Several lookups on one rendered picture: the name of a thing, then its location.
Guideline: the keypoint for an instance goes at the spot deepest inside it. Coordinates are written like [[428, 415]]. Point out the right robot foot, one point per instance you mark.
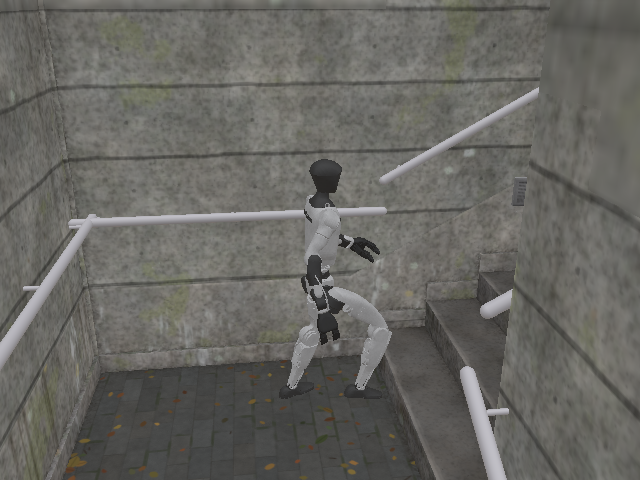
[[368, 393]]

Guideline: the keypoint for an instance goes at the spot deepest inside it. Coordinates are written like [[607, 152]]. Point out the right robot upper arm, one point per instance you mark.
[[327, 225]]

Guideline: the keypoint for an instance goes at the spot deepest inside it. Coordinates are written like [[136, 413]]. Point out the robot left shin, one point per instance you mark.
[[302, 356]]

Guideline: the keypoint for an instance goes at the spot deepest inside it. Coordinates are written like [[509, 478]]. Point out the left robot hand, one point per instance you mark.
[[359, 245]]

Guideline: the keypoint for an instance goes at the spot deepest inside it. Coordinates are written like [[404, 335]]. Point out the robot left forearm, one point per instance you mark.
[[345, 241]]

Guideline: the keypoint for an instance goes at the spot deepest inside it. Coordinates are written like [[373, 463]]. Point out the robot right forearm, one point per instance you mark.
[[317, 294]]

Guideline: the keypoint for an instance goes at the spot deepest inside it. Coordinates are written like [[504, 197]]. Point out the right robot hand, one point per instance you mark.
[[326, 322]]

